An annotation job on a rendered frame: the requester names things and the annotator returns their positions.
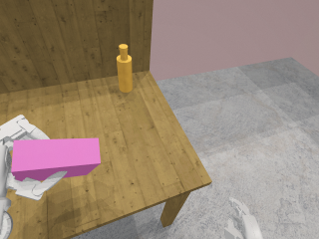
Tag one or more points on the table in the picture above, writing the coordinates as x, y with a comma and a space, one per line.
58, 69

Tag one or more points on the sponge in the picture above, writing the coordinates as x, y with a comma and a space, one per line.
40, 158

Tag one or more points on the robot left forearm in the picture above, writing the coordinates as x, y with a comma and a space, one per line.
6, 221

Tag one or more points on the robot right hand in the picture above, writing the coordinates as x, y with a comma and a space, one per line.
246, 227

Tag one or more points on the robot left hand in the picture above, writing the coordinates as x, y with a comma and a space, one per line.
19, 128

